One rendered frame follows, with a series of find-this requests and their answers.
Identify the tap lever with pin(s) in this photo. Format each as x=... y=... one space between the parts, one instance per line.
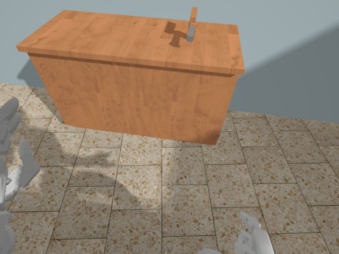
x=190 y=33

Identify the right robot hand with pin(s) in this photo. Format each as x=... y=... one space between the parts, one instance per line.
x=257 y=243

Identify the counter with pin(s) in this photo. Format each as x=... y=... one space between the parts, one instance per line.
x=138 y=75

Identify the left robot forearm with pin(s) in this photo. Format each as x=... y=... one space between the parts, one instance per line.
x=7 y=234

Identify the left robot hand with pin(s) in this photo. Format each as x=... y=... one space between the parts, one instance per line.
x=22 y=174

